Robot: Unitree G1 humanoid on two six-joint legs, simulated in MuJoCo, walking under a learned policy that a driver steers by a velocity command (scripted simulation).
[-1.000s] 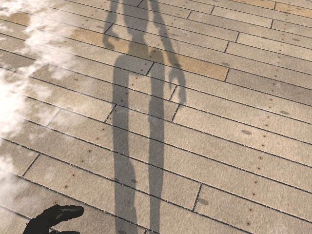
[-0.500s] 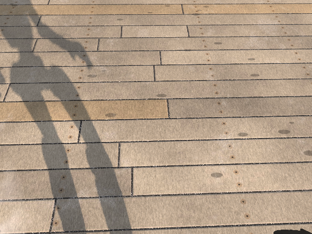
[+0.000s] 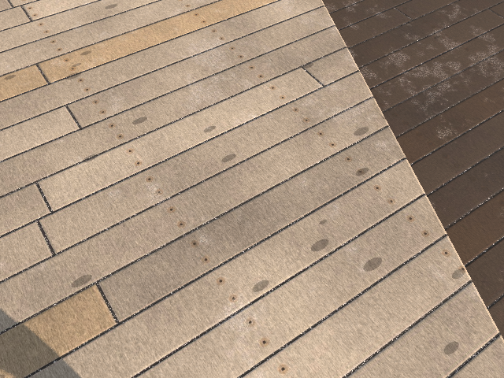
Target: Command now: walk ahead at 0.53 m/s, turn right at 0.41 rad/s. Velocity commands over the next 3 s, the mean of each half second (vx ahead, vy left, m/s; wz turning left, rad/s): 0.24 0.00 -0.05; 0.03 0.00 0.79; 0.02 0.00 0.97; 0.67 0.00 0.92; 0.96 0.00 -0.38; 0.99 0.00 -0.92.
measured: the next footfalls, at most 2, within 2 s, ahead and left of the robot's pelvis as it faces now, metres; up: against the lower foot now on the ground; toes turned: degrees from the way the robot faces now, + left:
left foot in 0.26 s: +0.42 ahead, +0.13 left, +0.00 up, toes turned -6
right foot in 0.70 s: +0.38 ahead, -0.08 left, +0.00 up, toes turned +19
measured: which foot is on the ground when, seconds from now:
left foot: up 0.00-0.24, down 0.26-0.70, up 0.72-1.00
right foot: down 0.00-0.28, up 0.30-0.68, down 0.70-1.00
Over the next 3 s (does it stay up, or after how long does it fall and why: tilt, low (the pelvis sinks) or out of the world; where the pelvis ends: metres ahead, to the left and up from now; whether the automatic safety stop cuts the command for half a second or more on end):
stays up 0.49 1.16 0.01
